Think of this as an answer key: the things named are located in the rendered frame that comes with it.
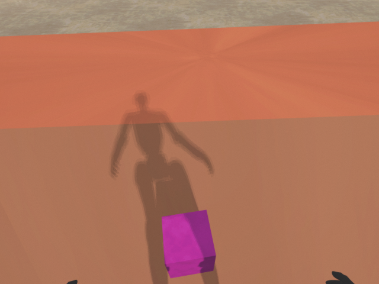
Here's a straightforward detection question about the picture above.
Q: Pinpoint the right robot hand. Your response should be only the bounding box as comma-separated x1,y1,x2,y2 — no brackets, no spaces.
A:
326,271,354,284

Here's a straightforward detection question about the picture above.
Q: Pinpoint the carton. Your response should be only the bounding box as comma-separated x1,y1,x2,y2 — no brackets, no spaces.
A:
162,210,216,278

